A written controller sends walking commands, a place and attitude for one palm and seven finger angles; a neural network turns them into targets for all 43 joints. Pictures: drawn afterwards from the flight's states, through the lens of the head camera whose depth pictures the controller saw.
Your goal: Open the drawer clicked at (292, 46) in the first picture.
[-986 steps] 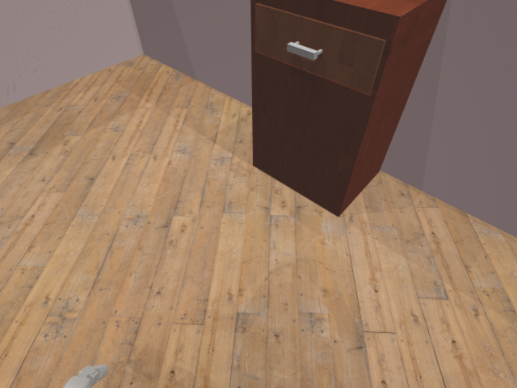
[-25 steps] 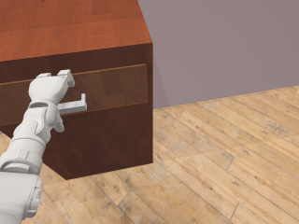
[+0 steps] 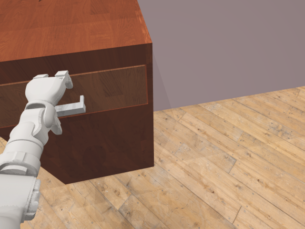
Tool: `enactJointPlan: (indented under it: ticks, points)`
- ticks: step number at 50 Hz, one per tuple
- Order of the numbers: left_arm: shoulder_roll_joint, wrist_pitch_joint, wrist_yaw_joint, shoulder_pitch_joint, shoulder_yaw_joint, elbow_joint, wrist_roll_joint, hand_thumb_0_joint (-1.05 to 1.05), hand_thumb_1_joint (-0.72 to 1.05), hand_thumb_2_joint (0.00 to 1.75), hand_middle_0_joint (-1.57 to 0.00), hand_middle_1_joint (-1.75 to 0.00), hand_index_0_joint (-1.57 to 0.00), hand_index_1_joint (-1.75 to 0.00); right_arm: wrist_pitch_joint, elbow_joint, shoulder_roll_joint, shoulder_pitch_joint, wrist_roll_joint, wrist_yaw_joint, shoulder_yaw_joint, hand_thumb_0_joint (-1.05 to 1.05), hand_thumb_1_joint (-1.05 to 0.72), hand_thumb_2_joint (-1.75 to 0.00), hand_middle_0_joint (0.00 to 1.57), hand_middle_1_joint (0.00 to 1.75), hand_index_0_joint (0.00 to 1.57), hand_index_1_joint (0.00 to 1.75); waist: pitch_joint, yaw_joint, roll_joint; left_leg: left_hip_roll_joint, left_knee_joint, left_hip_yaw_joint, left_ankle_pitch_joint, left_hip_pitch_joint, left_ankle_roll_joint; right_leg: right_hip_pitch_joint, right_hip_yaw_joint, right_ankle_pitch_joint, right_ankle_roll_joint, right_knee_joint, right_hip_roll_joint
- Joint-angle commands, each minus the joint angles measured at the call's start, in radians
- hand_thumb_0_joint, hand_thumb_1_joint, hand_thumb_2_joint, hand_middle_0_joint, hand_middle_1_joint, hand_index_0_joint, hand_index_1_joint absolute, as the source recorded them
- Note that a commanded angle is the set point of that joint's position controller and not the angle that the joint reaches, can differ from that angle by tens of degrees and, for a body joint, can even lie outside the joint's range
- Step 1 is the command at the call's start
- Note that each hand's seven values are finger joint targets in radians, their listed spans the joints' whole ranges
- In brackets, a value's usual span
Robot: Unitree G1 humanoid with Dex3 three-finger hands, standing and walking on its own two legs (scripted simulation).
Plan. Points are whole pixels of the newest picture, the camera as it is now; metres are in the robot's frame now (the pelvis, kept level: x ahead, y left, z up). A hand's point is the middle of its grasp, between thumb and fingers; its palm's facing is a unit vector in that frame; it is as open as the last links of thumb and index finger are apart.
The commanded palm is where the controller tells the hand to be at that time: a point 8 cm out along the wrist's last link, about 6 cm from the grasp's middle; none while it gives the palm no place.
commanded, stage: move the hooked fingers above the handle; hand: left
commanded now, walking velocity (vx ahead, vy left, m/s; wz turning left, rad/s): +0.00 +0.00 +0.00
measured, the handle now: (65, 105) +0.48 +0.28 +0.01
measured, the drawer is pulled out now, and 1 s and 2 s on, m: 0.00 0.00 0.00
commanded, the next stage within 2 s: lower the fingers behind the handle in 1.24 s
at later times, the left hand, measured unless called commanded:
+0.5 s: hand (55, 104) +0.44 +0.28 +0.07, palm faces +0.01 -0.01 -1.00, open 13.8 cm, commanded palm +0.42 +0.33 +0.13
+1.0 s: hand (46, 104) +0.43 +0.30 +0.08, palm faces +0.00 -0.02 -1.00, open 13.7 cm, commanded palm +0.41 +0.32 +0.13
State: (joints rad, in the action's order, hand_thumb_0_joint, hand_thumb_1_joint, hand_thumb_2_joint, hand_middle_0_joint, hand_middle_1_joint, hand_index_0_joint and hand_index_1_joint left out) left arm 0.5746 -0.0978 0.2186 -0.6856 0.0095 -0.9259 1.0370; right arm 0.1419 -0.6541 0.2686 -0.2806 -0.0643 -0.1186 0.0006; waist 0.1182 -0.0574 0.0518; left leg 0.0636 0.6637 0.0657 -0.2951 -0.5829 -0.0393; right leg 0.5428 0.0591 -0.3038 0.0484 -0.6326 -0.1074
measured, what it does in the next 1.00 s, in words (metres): stands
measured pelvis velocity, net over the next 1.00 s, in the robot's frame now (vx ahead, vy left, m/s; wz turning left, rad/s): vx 0.02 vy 0.01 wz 0.00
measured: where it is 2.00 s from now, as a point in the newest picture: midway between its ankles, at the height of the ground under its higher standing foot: outside the picture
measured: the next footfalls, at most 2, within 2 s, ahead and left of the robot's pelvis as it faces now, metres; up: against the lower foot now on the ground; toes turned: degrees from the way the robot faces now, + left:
none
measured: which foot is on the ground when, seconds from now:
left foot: down 0.00-1.00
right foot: down 0.00-1.00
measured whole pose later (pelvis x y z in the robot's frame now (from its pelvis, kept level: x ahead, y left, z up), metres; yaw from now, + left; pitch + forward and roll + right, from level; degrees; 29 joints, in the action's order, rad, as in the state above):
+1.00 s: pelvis +0.02 +0.01 +0.00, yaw +0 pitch +12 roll -1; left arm 0.55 -0.10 0.20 -0.60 -0.03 -0.84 1.04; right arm 0.15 -0.65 0.26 -0.27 -0.04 -0.09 -0.03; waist 0.13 -0.03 0.05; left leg 0.08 0.64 0.06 -0.31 -0.53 -0.06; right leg 0.49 0.07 -0.32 0.03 -0.60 -0.09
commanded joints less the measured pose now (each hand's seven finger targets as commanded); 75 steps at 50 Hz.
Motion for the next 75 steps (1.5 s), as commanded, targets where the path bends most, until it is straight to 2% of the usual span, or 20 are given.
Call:
enactJointPlan:
  ticks: [1,5,9,11,19,25,29,33,36,40,43,46,52,57,60,63,66,69,72,75]
  points:
    - [0.496,0.085,0.038,-0.413,-0.193,0.113,-0.023,0.0,-0.5,0.3,-0.3,-1.2,-0.3,-1.2,-0.026,0.093,0.141,-0.022,0.001,-0.018,-0.05,0.0,-0.9,-0.9,0.2,0.3,0.2,0.3,0.301,0.037,-0.055,-0.002,-0.063,-0.071,0.11,0.018,-0.026,-0.263,0.023,0.162,-0.033,0.097,0.08]
    - [0.503,0.071,0.044,-0.398,-0.214,0.156,-0.022,0.0,-0.5,0.3,-0.3,-1.2,-0.3,-1.2,-0.021,0.094,0.138,-0.023,0.006,-0.014,-0.055,0.0,-0.9,-0.9,0.2,0.3,0.2,0.3,0.347,0.054,-0.013,-0.002,-0.062,-0.07,0.159,0.048,-0.024,-0.278,0.016,0.203,-0.026,0.083,0.075]
    - [0.495,0.066,0.047,-0.387,-0.22,0.155,-0.031,0.0,-0.5,0.3,-0.3,-1.2,-0.3,-1.2,-0.02,0.094,0.139,-0.015,0.006,-0.014,-0.056,0.0,-0.9,-0.9,0.2,0.3,0.2,0.3,0.326,0.046,-0.057,-0.004,-0.063,-0.069,0.154,0.037,-0.026,-0.28,0.02,0.206,-0.03,0.089,0.075]
    - [0.501,0.065,0.052,-0.361,-0.231,0.165,-0.027,0.0,-0.5,0.3,-0.3,-1.2,-0.3,-1.2,-0.02,0.094,0.138,-0.014,0.008,-0.012,-0.058,0.0,-0.9,-0.9,0.2,0.3,0.2,0.3,0.339,0.064,-0.032,-0.002,-0.066,-0.07,0.169,0.051,-0.025,-0.282,0.014,0.213,-0.026,0.082,0.073]
    - [0.503,0.062,0.061,-0.352,-0.246,0.206,-0.029,0.0,-0.5,0.3,-0.3,-1.2,-0.3,-1.2,-0.018,0.095,0.136,-0.002,0.009,-0.009,-0.063,0.0,-0.9,-0.9,0.2,0.3,0.2,0.3,0.355,0.069,-0.037,-0.004,-0.068,-0.07,0.205,0.076,-0.024,-0.298,0.014,0.242,-0.023,0.081,0.069]
    - [0.473,0.073,0.064,-0.347,-0.224,0.197,-0.029,0.0,-0.5,0.3,-0.3,-1.2,-0.3,-1.2,-0.019,0.09,0.136,0.001,0.008,-0.006,-0.062,0.0,-0.9,-0.9,0.2,0.3,0.2,0.3,0.313,0.061,-0.033,-0.005,-0.077,-0.068,0.203,0.093,-0.024,-0.268,0.0,0.22,-0.02,0.089,0.065]
    - [0.482,0.064,0.063,-0.35,-0.248,0.246,-0.028,0.0,-0.5,0.3,-0.3,-1.2,-0.3,-1.2,-0.016,0.094,0.133,0.003,0.016,-0.004,-0.067,0.0,-0.9,-0.9,0.2,0.3,0.2,0.3,0.379,0.075,-0.019,-0.005,-0.075,-0.065,0.27,0.135,-0.023,-0.302,-0.004,0.275,-0.015,0.079,0.063]
    - [0.464,0.071,0.064,-0.31,-0.244,0.238,-0.026,0.0,-0.5,0.3,-0.3,-1.2,-0.3,-1.2,-0.016,0.092,0.131,0.012,0.016,0.0,-0.066,0.0,-0.9,-0.9,0.2,0.3,0.2,0.3,0.339,0.083,-0.012,-0.006,-0.081,-0.065,0.27,0.138,-0.021,-0.284,-0.01,0.27,-0.012,0.083,0.06]
    - [0.429,0.079,0.052,-0.346,-0.203,0.202,-0.013,0.0,-0.5,0.3,-0.3,-1.2,-0.3,-1.2,-0.019,0.087,0.137,0.001,0.016,0.001,-0.069,0.0,-0.9,-0.9,0.2,0.3,0.2,0.3,0.287,0.048,-0.039,-0.011,-0.081,-0.059,0.247,0.14,-0.024,-0.233,-0.02,0.235,-0.015,0.093,0.058]
    - [0.433,0.062,0.036,-0.336,-0.219,0.238,-0.021,0.0,-0.5,0.3,-0.3,-1.2,-0.3,-1.2,-0.019,0.094,0.136,-0.017,0.023,0.007,-0.076,0.0,-0.9,-0.9,0.2,0.3,0.2,0.3,0.364,0.067,0.0,-0.009,-0.075,-0.054,0.308,0.194,-0.024,-0.263,-0.021,0.273,-0.01,0.081,0.056]
    - [0.403,0.061,0.031,-0.341,-0.196,0.232,-0.021,0.0,-0.5,0.3,-0.3,-1.2,-0.3,-1.2,-0.018,0.097,0.134,-0.012,0.023,0.008,-0.074,0.0,-0.9,-0.9,0.2,0.3,0.2,0.3,0.313,0.054,-0.023,-0.009,-0.075,-0.051,0.298,0.176,-0.023,-0.242,-0.027,0.271,-0.01,0.084,0.056]
    - [0.41,0.051,0.034,-0.318,-0.213,0.251,-0.016,0.0,-0.5,0.3,-0.3,-1.2,-0.3,-1.2,-0.019,0.099,0.135,-0.013,0.026,0.013,-0.078,0.0,-0.9,-0.9,0.2,0.3,0.2,0.3,0.335,0.07,-0.003,-0.01,-0.074,-0.049,0.32,0.198,-0.022,-0.244,-0.028,0.273,-0.005,0.079,0.053]
    - [0.403,0.051,0.028,-0.314,-0.205,0.241,-0.01,0.0,-0.5,0.3,-0.3,-1.2,-0.3,-1.2,-0.023,0.1,0.139,-0.016,0.027,0.016,-0.081,0.0,-0.9,-0.9,0.2,0.3,0.2,0.3,0.317,0.062,-0.017,-0.011,-0.073,-0.047,0.306,0.185,-0.023,-0.233,-0.028,0.262,-0.005,0.082,0.053]
    - [0.327,0.038,0.007,-0.3,-0.149,0.277,-0.012,0.0,-0.5,0.3,-0.3,-1.2,-0.3,-1.2,-0.028,0.103,0.142,-0.028,0.028,0.026,-0.093,0.0,-0.9,-0.9,0.2,0.3,0.2,0.3,0.338,0.047,0.019,-0.022,-0.057,-0.033,0.376,0.271,-0.02,-0.18,-0.04,0.272,-0.001,0.075,0.047]
    - [0.211,0.034,-0.015,-0.302,-0.054,0.317,-0.036,0.0,-0.5,0.3,-0.3,-1.2,-0.3,-1.2,-0.034,0.106,0.142,-0.036,0.025,0.035,-0.099,0.0,-0.9,-0.9,0.2,0.3,0.2,0.3,0.32,0.017,0.021,-0.025,-0.048,-0.021,0.385,0.318,-0.021,-0.134,-0.045,0.247,-0.003,0.087,0.045]
    - [0.222,0.03,-0.032,-0.314,-0.061,0.297,-0.04,0.0,-0.5,0.3,-0.3,-1.2,-0.3,-1.2,-0.032,0.1,0.147,-0.04,0.025,0.034,-0.096,0.0,-0.9,-0.9,0.2,0.3,0.2,0.3,0.274,0.012,-0.034,-0.025,-0.054,-0.008,0.332,0.291,-0.024,-0.117,-0.048,0.21,-0.002,0.092,0.045]
    - [0.198,0.007,-0.027,-0.434,-0.023,0.366,-0.029,0.0,-0.5,0.3,-0.3,-1.2,-0.3,-1.2,-0.036,0.095,0.145,-0.046,0.028,0.037,-0.096,0.0,-0.9,-0.9,0.2,0.3,0.2,0.3,0.289,-0.001,0.038,-0.031,-0.053,0.017,0.337,0.344,-0.011,-0.051,-0.059,0.163,0.005,0.077,0.044]
    - [0.225,-0.003,-0.003,-0.414,-0.067,0.374,-0.019,0.0,-0.5,0.3,-0.3,-1.2,-0.3,-1.2,-0.037,0.092,0.145,-0.055,0.039,0.044,-0.1,0.0,-0.9,-0.9,0.2,0.3,0.2,0.3,0.332,0.023,0.073,-0.035,-0.04,0.035,0.408,0.38,0.009,-0.031,-0.069,0.161,0.015,0.058,0.036]
    - [0.22,0.017,0.032,-0.356,-0.092,0.32,-0.016,0.0,-0.5,0.3,-0.3,-1.2,-0.3,-1.2,-0.034,0.093,0.138,-0.055,0.045,0.055,-0.097,0.0,-0.9,-0.9,0.2,0.3,0.2,0.3,0.347,0.04,0.047,-0.033,-0.026,0.027,0.424,0.34,0.015,-0.041,-0.075,0.181,0.015,0.034,0.033]
    - [0.184,0.046,0.043,-0.351,-0.061,0.274,-0.011,0.0,-0.5,0.3,-0.3,-1.2,-0.3,-1.2,-0.031,0.089,0.142,-0.057,0.043,0.061,-0.097,0.0,-0.9,-0.9,0.2,0.3,0.2,0.3,0.331,0.023,-0.009,-0.035,-0.019,0.023,0.407,0.305,0.012,-0.037,-0.075,0.187,0.01,0.03,0.034]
